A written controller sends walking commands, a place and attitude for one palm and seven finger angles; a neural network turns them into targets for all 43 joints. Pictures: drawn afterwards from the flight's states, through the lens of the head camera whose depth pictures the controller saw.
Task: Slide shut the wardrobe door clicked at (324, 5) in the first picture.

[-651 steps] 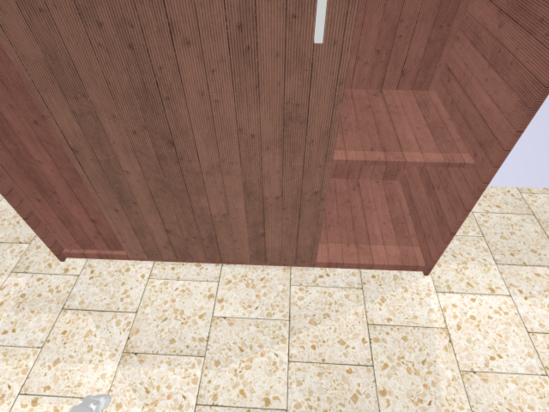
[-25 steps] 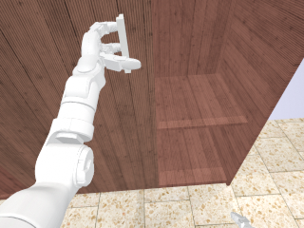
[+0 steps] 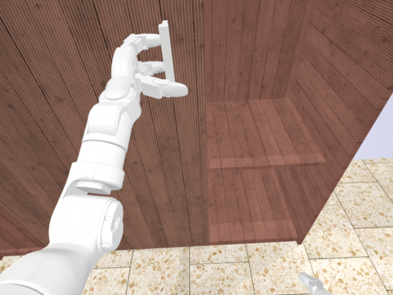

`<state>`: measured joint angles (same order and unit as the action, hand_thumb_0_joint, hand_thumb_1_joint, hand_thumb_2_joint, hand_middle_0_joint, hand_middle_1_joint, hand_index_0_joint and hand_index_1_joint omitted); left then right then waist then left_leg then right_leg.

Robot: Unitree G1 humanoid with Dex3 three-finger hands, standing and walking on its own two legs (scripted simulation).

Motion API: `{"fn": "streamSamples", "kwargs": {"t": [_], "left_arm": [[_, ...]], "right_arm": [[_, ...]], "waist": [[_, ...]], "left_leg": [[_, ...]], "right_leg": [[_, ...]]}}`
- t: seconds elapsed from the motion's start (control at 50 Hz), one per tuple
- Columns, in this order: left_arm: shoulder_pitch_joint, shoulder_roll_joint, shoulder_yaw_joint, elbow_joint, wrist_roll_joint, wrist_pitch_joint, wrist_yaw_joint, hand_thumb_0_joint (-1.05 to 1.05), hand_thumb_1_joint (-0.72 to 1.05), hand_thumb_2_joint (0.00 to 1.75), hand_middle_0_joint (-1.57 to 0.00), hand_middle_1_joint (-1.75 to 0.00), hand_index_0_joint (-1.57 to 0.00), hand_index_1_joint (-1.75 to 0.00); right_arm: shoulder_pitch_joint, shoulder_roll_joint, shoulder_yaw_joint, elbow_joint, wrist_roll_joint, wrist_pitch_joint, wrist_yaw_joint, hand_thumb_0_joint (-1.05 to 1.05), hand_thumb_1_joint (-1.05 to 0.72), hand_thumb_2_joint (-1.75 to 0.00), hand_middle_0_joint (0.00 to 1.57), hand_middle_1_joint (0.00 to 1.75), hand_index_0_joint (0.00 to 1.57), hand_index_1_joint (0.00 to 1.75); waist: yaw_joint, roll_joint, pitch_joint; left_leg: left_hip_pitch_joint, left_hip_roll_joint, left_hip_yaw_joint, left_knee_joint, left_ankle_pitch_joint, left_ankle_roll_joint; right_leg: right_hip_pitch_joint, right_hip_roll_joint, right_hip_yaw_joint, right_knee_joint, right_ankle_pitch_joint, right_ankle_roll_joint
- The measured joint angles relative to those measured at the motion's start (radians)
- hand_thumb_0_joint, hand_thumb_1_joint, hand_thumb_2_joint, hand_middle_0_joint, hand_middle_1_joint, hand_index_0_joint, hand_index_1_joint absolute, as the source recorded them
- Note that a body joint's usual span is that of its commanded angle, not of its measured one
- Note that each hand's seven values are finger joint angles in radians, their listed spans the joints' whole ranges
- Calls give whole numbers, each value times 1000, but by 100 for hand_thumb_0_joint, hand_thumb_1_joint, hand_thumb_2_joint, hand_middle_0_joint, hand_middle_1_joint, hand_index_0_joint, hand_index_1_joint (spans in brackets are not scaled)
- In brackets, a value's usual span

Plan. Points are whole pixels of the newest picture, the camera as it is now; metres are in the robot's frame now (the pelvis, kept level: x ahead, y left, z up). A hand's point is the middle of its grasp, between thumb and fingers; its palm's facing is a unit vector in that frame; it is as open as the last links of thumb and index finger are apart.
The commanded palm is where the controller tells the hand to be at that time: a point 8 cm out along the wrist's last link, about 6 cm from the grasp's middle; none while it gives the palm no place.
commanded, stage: move the hooked fingers beside the handle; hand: left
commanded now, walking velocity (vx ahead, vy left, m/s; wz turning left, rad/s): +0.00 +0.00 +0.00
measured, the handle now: (168, 59) +0.51 +0.07 +0.26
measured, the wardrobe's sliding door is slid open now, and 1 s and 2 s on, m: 0.46 0.46 0.46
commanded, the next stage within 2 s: feel for the door with the fingertips in 1.74 s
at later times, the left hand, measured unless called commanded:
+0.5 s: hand (147, 68) +0.45 +0.10 +0.27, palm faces +0.07 -1.00 +0.01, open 14.0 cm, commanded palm +0.43 +0.16 +0.26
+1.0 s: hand (136, 73) +0.44 +0.12 +0.27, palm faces +0.07 -1.00 +0.01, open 14.0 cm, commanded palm +0.42 +0.18 +0.26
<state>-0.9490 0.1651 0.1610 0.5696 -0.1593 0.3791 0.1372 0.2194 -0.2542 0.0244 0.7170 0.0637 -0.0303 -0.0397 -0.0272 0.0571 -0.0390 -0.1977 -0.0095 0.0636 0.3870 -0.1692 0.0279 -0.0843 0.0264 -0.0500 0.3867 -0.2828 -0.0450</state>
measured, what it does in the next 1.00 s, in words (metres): stands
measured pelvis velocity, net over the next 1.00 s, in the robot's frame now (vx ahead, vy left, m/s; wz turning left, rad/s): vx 0.00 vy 0.01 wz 0.00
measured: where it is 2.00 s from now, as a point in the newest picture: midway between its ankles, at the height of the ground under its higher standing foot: outside the picture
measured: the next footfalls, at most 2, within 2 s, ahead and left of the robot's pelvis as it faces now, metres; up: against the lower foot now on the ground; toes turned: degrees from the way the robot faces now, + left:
none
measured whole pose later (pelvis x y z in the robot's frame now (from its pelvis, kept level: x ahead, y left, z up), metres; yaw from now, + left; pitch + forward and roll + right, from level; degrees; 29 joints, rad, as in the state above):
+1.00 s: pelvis +0.00 +0.01 +0.00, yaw +0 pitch -1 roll +0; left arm -0.89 0.25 0.21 0.53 -0.17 0.38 0.06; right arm 0.21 -0.26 0.03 0.70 0.07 -0.04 -0.05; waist -0.03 0.05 -0.04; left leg -0.20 -0.01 0.07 0.39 -0.17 0.03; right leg -0.07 0.03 -0.05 0.37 -0.28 -0.04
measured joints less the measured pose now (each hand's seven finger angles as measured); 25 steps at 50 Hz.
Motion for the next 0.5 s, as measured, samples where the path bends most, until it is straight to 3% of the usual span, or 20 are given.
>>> {"fn": "streamSamples", "kwargs": {"t": [0.24, 0.5], "left_arm": [[2, 42, 28, 29, 5, -13, -23, -2, -50, 30, -30, -120, -30, -120], [-43, 79, 48, 105, 2, -57, -53, -2, -50, 30, -30, -120, -30, -120]], "right_arm": [[20, 2, 6, 0, 4, 8, -5, 1, -91, -90, 20, 30, 20, 30], [47, -13, -2, 16, 3, -28, -12, 1, -91, -90, 20, 30, 20, 30]], "waist": [[-8, -3, 0], [-18, -5, 11]], "left_leg": [[4, 5, 2, -5, 6, -1], [-20, 4, 3, -4, 10, 3]], "right_leg": [[6, 6, 3, -12, 10, -1], [-18, 4, 4, -13, 16, 2]]}}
